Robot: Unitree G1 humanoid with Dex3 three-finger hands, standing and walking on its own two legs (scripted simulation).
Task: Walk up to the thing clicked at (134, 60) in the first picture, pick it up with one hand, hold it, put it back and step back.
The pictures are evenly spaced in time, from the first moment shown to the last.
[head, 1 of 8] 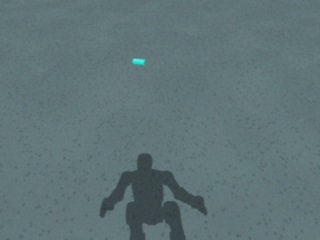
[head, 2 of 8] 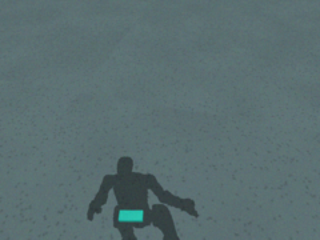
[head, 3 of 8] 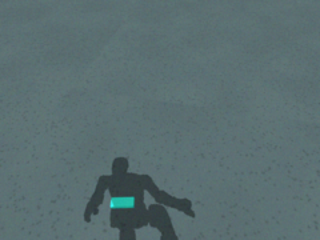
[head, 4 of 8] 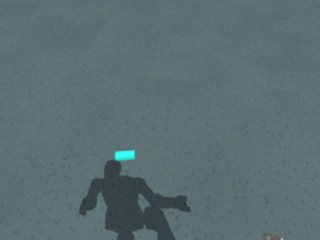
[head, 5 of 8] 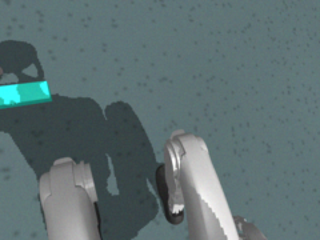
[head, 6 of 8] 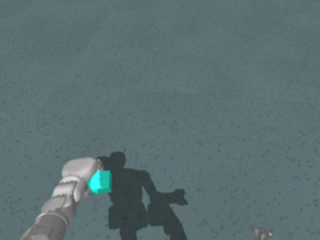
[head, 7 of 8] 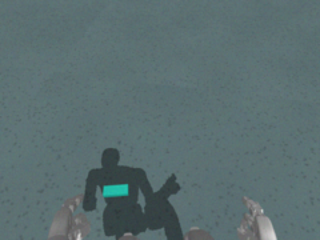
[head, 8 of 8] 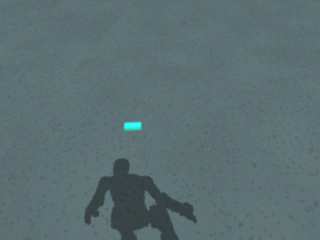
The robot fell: no
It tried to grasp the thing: yes
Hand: left
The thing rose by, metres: 0.68
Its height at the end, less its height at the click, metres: +0.00
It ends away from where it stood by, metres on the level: 0.01
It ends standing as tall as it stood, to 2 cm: yes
